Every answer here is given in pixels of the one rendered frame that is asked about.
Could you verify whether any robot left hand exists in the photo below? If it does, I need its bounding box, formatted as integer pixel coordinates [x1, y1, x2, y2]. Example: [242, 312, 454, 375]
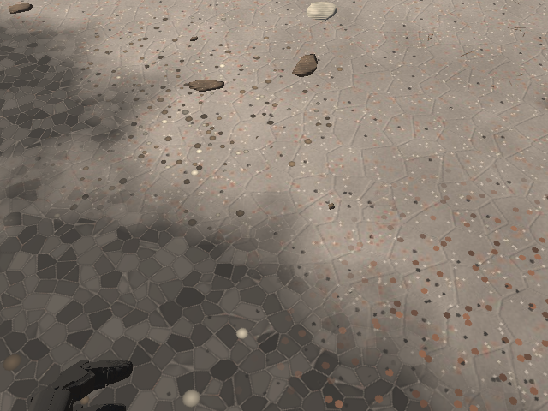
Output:
[28, 360, 133, 411]

